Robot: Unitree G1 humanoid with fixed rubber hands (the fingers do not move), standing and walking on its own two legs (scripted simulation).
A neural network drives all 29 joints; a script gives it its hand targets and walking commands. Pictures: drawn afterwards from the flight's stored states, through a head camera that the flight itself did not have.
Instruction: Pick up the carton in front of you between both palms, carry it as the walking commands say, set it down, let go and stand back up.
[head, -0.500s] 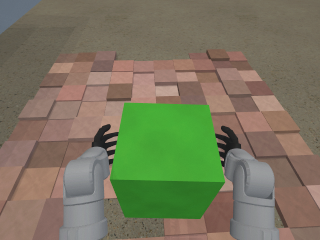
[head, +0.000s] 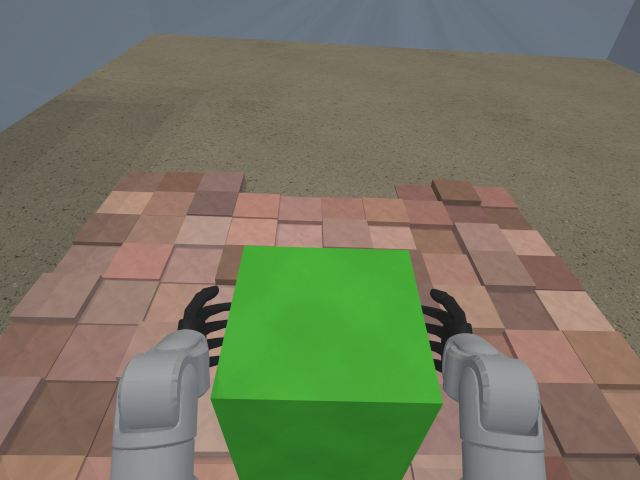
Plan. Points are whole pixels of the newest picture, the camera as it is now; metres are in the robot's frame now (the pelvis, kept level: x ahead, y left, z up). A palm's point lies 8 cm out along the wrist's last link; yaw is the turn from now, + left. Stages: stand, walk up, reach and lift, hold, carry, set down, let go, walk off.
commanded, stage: carry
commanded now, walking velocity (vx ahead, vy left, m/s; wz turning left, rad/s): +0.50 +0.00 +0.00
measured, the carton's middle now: (323, 369) +0.30 +0.01 +0.03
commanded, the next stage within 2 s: none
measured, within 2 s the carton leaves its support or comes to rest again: neither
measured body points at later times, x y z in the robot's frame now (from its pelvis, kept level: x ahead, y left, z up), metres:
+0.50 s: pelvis +0.31 -0.02 -0.01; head +0.37 -0.03 +0.44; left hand +0.68 +0.14 +0.09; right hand +0.70 -0.16 +0.09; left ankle +0.14 +0.08 -0.62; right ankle +0.41 -0.09 -0.72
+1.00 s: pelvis +0.62 +0.03 +0.03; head +0.67 +0.04 +0.48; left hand +1.02 +0.17 +0.16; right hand +1.00 -0.13 +0.16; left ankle +0.64 +0.11 -0.70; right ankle +0.57 -0.11 -0.61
